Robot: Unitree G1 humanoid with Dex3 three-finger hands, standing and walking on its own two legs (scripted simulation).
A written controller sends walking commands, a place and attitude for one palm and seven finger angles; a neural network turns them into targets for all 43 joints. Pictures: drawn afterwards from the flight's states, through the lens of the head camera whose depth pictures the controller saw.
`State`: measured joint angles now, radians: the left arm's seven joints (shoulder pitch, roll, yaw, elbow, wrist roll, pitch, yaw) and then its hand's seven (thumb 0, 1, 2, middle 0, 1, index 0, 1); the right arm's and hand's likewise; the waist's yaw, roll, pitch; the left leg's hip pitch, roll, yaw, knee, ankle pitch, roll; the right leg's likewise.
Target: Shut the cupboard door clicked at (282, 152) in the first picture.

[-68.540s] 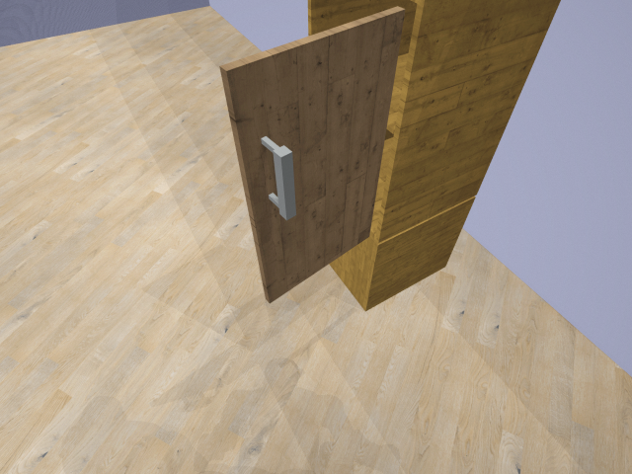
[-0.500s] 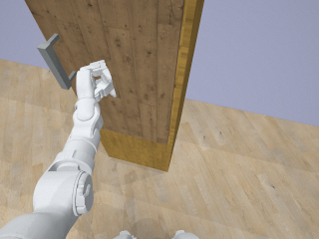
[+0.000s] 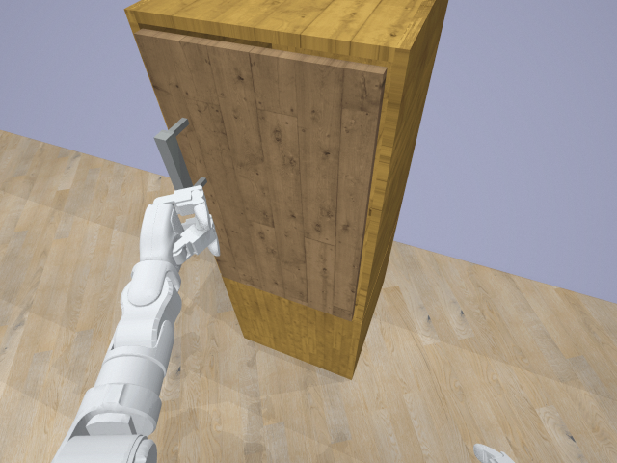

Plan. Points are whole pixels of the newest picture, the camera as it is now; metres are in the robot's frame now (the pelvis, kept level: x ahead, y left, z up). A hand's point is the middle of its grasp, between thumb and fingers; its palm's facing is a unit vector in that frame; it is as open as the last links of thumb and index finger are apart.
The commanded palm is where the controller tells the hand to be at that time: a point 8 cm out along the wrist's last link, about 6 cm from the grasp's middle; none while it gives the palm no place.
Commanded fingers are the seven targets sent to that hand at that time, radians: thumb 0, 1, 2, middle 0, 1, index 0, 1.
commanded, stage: draw the hand back to the body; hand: left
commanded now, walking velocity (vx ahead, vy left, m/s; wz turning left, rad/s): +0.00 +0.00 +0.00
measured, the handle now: (185, 163) +0.56 +0.21 +0.08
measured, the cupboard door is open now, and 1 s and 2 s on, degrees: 0 0 0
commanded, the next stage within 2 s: step back with the hand held close in 1.26 s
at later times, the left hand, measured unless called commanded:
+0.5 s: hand (92, 307) +0.26 +0.22 +0.14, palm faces +0.21 -0.95 -0.24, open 3.5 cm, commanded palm +0.21 +0.27 +0.17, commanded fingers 0.00 0.90 0.90 -0.69 -0.84 -0.69 -0.84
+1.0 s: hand out of the picture +0.17 +0.30 +0.19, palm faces +0.49 -0.77 -0.41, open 6.8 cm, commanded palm +0.13 +0.33 +0.20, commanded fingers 0.00 0.90 0.90 -0.20 -0.30 -0.20 -0.30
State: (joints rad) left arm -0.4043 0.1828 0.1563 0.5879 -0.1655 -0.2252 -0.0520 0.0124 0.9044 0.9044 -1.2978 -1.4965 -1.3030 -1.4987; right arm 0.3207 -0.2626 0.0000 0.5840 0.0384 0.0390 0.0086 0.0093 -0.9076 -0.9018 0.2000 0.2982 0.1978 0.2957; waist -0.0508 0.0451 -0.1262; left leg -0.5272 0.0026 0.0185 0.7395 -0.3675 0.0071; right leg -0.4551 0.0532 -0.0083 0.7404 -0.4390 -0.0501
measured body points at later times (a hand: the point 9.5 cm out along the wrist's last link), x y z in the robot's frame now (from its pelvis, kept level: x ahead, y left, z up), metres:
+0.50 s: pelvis -0.01 +0.02 +0.03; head -0.04 +0.00 +0.48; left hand +0.24 +0.27 +0.16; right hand +0.18 -0.19 -0.06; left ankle +0.00 +0.12 -0.71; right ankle -0.05 -0.08 -0.71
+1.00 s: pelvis +0.00 +0.03 +0.03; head -0.03 -0.01 +0.48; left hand +0.14 +0.34 +0.21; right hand +0.19 -0.19 -0.06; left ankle +0.00 +0.12 -0.71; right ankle -0.05 -0.08 -0.71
